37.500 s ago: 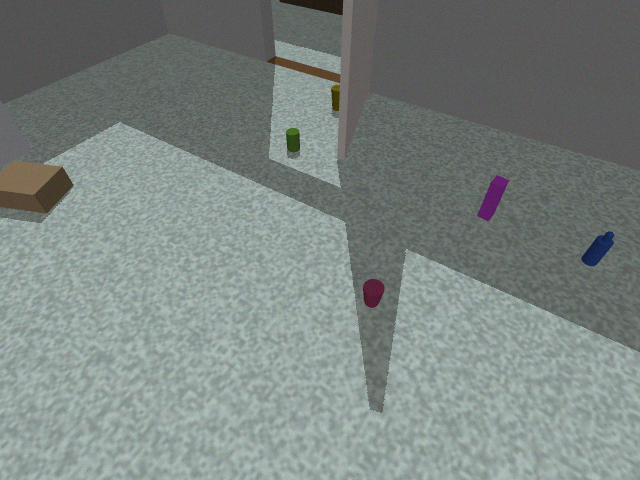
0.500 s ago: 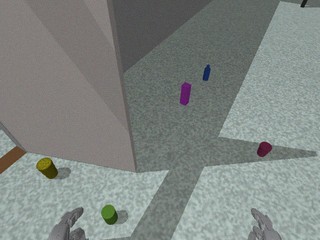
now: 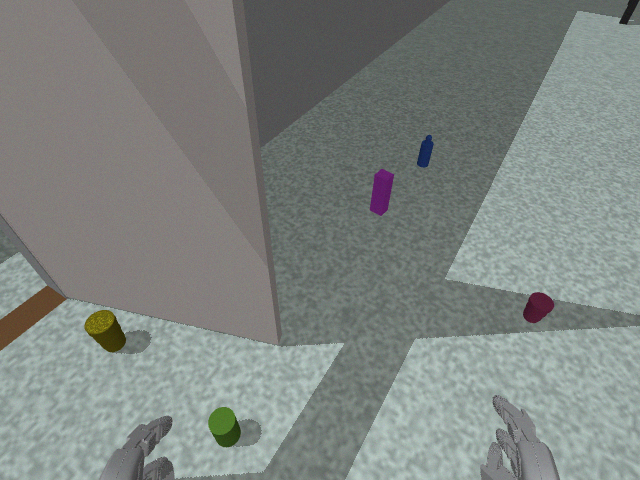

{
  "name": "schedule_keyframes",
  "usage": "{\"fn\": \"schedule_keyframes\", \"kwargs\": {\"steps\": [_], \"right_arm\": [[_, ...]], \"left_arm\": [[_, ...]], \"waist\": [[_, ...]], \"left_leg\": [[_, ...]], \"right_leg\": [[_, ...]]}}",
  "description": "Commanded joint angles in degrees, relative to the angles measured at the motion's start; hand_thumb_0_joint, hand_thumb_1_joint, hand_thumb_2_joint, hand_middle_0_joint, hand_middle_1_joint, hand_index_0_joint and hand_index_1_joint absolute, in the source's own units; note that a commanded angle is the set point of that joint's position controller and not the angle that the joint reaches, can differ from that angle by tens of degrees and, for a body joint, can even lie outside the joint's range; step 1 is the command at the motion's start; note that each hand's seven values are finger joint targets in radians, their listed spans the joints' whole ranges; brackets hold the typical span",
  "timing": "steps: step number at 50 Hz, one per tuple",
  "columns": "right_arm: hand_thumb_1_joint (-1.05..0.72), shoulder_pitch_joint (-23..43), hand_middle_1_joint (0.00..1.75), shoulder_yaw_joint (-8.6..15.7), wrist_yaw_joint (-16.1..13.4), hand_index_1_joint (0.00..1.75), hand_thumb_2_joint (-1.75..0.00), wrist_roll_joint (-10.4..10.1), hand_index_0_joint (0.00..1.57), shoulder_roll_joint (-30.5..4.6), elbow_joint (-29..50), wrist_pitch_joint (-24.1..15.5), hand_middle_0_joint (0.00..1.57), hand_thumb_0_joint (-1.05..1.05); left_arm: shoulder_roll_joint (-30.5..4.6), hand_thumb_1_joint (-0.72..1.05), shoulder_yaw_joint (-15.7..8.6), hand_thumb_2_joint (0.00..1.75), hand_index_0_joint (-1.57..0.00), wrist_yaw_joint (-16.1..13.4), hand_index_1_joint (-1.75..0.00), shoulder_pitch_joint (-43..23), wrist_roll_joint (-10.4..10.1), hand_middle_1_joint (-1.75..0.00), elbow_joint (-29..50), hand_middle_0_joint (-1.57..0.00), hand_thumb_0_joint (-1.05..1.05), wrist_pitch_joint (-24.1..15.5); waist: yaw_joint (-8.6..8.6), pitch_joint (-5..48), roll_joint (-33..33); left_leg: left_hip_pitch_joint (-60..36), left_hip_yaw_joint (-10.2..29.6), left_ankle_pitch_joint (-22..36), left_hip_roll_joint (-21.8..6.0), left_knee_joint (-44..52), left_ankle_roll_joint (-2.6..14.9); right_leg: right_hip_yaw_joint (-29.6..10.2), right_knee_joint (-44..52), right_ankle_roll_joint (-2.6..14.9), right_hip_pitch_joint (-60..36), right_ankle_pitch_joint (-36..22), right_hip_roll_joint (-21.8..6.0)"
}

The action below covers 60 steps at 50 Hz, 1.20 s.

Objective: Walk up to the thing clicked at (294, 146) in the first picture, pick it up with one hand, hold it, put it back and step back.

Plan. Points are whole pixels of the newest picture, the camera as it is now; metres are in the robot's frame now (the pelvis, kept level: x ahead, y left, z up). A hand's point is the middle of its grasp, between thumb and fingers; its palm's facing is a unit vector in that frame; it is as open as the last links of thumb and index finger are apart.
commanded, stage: home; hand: left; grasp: from above
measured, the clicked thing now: (225, 427) +0.43 +0.26 -0.66
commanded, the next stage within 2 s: stand in 1.52 s
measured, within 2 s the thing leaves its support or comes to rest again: neither
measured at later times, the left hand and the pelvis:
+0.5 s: hand out of the picture +0.16 +0.18 -0.05, palm faces +0.03 -0.98 -0.20, open 7.4 cm; pelvis +0.00 +0.00 +0.00, yaw +0 degrees
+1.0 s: hand out of the picture +0.17 +0.18 -0.05, palm faces +0.03 -0.98 -0.20, open 7.4 cm; pelvis +0.01 +0.00 +0.00, yaw +0 degrees
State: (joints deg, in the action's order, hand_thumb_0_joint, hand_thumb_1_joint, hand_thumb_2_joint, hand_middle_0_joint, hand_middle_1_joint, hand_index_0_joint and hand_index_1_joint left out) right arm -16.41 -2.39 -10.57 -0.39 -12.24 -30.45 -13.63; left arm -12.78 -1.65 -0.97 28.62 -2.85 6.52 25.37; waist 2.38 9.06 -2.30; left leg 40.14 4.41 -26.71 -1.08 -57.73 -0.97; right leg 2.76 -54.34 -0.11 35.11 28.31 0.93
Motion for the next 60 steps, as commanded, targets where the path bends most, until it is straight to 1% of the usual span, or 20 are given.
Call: {"fn": "schedule_keyframes", "kwargs": {"steps": [1,2,12,14,18,19,22,23,26,28,31,35,36,41,44,47,51,54,59,60], "right_arm": [[-0.90,3.94,0.30,3.23,-0.64,0.30,-0.90,0.02,0.20,-7.51,8.96,-3.74,0.20,0.00],[-0.90,4.13,0.30,2.97,-0.71,0.30,-0.90,0.02,0.20,-7.12,8.94,-3.71,0.20,0.00],[-0.90,3.57,0.30,3.20,-0.85,0.30,-0.90,0.03,0.20,-7.24,9.01,-4.04,0.20,0.00],[-0.90,3.41,0.30,3.21,-0.90,0.30,-0.90,-0.10,0.20,-7.32,9.05,-4.00,0.20,0.00],[-0.90,3.09,0.30,3.40,-0.96,0.30,-0.90,0.04,0.20,-7.37,8.67,-4.10,0.20,0.00],[-0.90,3.15,0.30,3.32,-0.97,0.30,-0.90,-0.05,0.20,-7.26,8.71,-4.11,0.20,0.00],[-0.90,3.02,0.30,3.39,-0.98,0.30,-0.90,0.07,0.20,-7.33,8.57,-4.12,0.20,0.00],[-0.90,3.09,0.30,3.21,-0.95,0.30,-0.90,0.04,0.20,-7.17,8.42,-4.00,0.20,0.00],[-0.90,3.53,0.30,3.47,-0.86,0.30,-0.90,0.06,0.20,-7.58,8.83,-3.92,0.20,0.00],[-0.90,3.68,0.30,3.10,-0.79,0.30,-0.90,-0.07,0.20,-7.08,8.57,-3.81,0.20,0.00],[-0.90,3.48,0.30,3.50,-0.72,0.30,-0.90,-0.01,0.20,-7.78,8.96,-3.97,0.20,0.00],[-0.90,3.83,0.30,3.56,-0.73,0.30,-0.90,0.01,0.20,-7.80,9.29,-3.88,0.20,0.00],[-0.90,3.60,0.30,3.68,-0.72,0.30,-0.90,0.01,0.20,-7.88,9.45,-3.90,0.20,0.00],[-0.90,2.92,0.30,3.79,-0.72,0.30,-0.90,0.01,0.20,-7.84,9.12,-3.58,0.20,0.00],[-0.90,3.30,0.30,3.67,-0.82,0.30,-0.90,0.01,0.20,-7.67,9.27,-3.35,0.20,0.00],[-0.90,2.93,0.30,3.71,-0.74,0.30,-0.90,0.12,0.20,-7.59,9.37,-3.33,0.20,0.00],[-0.90,3.08,0.30,3.71,-0.64,0.30,-0.90,0.04,0.20,-7.73,9.30,-3.12,0.20,0.00],[-0.90,2.88,0.30,3.82,-0.59,0.30,-0.90,-0.02,0.20,-7.86,9.32,-2.93,0.20,0.00],[-0.90,3.13,0.30,3.81,-0.51,0.30,-0.90,-0.02,0.20,-7.77,9.52,-2.70,0.20,0.00],[-0.90,3.26,0.30,3.86,-0.45,0.30,-0.90,-0.20,0.20,-7.82,9.69,-2.69,0.20,0.00]], "left_arm": [[-5.79,0.90,-3.83,0.90,-0.20,-0.34,-0.30,-1.39,-0.18,-0.30,11.20,-0.20,0.00,-2.88],[-5.66,0.90,-3.29,0.90,-0.20,-0.41,-0.30,-1.20,-0.03,-0.30,10.71,-0.20,0.00,-2.63],[-6.13,0.90,-3.91,0.90,-0.20,-0.38,-0.30,-1.51,-0.11,-0.30,11.77,-0.20,0.00,-2.63],[-5.55,0.90,-3.47,0.90,-0.20,-0.36,-0.30,-1.12,-0.13,-0.30,11.11,-0.20,0.00,-2.47],[-6.79,0.90,-4.29,0.90,-0.20,-0.41,-0.30,-2.11,-0.13,-0.30,13.10,-0.20,0.00,-2.76],[-5.70,0.90,-3.35,0.90,-0.20,-0.43,-0.30,-0.51,0.06,-0.30,11.42,-0.20,0.00,-2.53],[-6.59,0.90,-3.67,0.90,-0.20,-0.42,-0.30,-1.57,0.05,-0.30,12.86,-0.20,0.00,-2.65],[-5.55,0.90,-3.10,0.90,-0.20,-0.46,-0.30,-0.57,0.09,-0.30,10.83,-0.20,0.00,-2.27],[-6.73,0.90,-3.79,0.90,-0.20,-0.47,-0.30,-1.35,0.14,-0.30,12.59,-0.20,0.00,-2.46],[-5.41,0.90,-2.80,0.90,-0.20,-0.37,-0.30,-0.47,0.15,-0.30,10.58,-0.20,0.00,-2.09],[-7.02,0.90,-3.91,0.90,-0.20,-0.48,-0.30,-1.62,-0.11,-0.30,13.29,-0.20,0.00,-2.20],[-5.84,0.90,-2.86,0.90,-0.20,-0.38,-0.30,-1.46,-0.24,-0.30,12.63,-0.20,0.00,-2.36],[-5.94,0.90,-3.31,0.90,-0.20,-0.46,-0.30,-1.66,-0.29,-0.30,13.56,-0.20,0.00,-2.44],[-6.50,0.90,-3.90,0.90,-0.20,-0.52,-0.30,-0.51,-0.34,-0.30,13.54,-0.20,0.00,-2.64],[-6.68,0.90,-4.01,0.90,-0.20,-0.66,-0.30,-0.20,-0.27,-0.30,12.17,-0.20,0.00,-2.74],[-6.26,0.90,-3.65,0.90,-0.20,-0.58,-0.30,0.06,-0.13,-0.30,12.59,-0.20,0.00,-2.75],[-6.33,0.90,-3.44,0.90,-0.20,-0.57,-0.30,-0.63,-0.34,-0.30,13.37,-0.20,0.00,-2.67],[-6.67,0.90,-3.76,0.90,-0.20,-0.63,-0.30,0.29,-0.32,-0.30,12.51,-0.20,0.00,-2.77],[-5.99,0.90,-3.15,0.90,-0.20,-0.63,-0.30,-0.23,-0.25,-0.30,12.21,-0.20,0.00,-2.49],[-6.61,0.90,-3.74,0.90,-0.20,-0.71,-0.30,-0.44,-0.18,-0.30,12.52,-0.20,0.00,-2.50]], "waist": [[-0.16,3.61,-0.93],[-0.20,3.59,-0.71],[-0.18,3.61,-0.39],[0.11,3.59,0.33],[0.01,5.08,-0.21],[0.15,4.76,0.35],[0.15,4.79,-0.42],[0.11,3.43,-0.47],[-0.14,3.78,-1.72],[-0.30,1.71,-1.23],[-0.34,3.57,-1.66],[0.14,2.56,-1.59],[-0.13,3.51,-1.57],[0.08,6.59,-0.98],[-0.15,4.08,0.99],[-0.04,6.12,-0.81],[-0.10,4.67,-1.17],[0.06,5.72,-0.09],[0.04,4.17,-0.22],[-0.22,3.81,-0.26]], "left_leg": [[-7.41,-1.17,9.71,0.87,10.06,1.74],[-7.08,-1.38,10.20,1.07,9.69,1.80],[-6.55,-1.75,7.93,1.03,9.57,1.85],[-6.73,-1.96,8.29,1.02,9.27,1.97],[-7.23,-2.12,10.08,1.10,8.48,1.99],[-7.23,-2.07,10.53,1.06,8.47,1.99],[-7.28,-2.01,10.91,1.05,8.56,1.96],[-6.68,-2.11,10.25,1.05,8.67,1.92],[-6.98,-1.59,8.87,0.89,9.81,1.75],[-5.84,-1.29,7.49,0.76,10.12,1.68],[-6.32,-1.09,7.65,0.82,10.19,1.72],[-6.27,-0.95,7.18,0.66,10.22,1.63],[-6.40,-0.88,7.27,0.58,10.25,1.56],[-8.16,-1.29,13.43,0.66,8.46,1.67],[-6.21,-1.70,11.29,0.95,8.07,1.97],[-7.80,-1.87,13.57,0.92,7.96,1.80],[-7.18,-1.80,12.90,0.92,8.21,1.83],[-7.50,-1.64,14.59,0.94,7.78,1.94],[-6.74,-1.68,11.94,0.91,8.33,1.92],[-6.45,-1.77,11.28,0.92,8.54,1.92]], "right_leg": [[0.95,9.38,0.24,0.43,-10.18,1.08],[0.83,9.71,0.16,0.70,-10.73,0.98],[0.39,9.99,0.09,1.24,-8.74,0.86],[0.16,10.22,-0.01,1.29,-9.13,0.80],[0.11,9.83,-0.13,0.32,-10.94,0.70],[0.12,9.67,-0.06,0.56,-11.37,0.70],[0.09,9.57,-0.03,0.31,-11.70,0.70],[0.15,9.69,0.00,1.03,-11.12,0.69],[0.48,9.37,0.27,0.90,-9.43,0.88],[0.77,9.56,0.33,1.86,-7.98,0.97],[0.72,9.13,0.33,1.01,-8.40,0.97],[0.77,8.87,0.33,1.98,-7.89,1.12],[0.82,8.73,0.45,1.63,-7.88,1.08],[0.61,8.01,0.37,0.13,-13.20,1.06],[0.33,9.16,0.01,0.60,-11.73,0.85],[0.28,8.45,0.16,0.02,-13.93,0.80],[0.31,8.62,0.13,0.32,-13.41,0.80],[0.39,8.53,0.06,-0.56,-14.95,0.82],[0.47,8.93,0.13,0.34,-12.51,0.79],[0.34,9.01,0.24,0.79,-11.79,0.81]]}}
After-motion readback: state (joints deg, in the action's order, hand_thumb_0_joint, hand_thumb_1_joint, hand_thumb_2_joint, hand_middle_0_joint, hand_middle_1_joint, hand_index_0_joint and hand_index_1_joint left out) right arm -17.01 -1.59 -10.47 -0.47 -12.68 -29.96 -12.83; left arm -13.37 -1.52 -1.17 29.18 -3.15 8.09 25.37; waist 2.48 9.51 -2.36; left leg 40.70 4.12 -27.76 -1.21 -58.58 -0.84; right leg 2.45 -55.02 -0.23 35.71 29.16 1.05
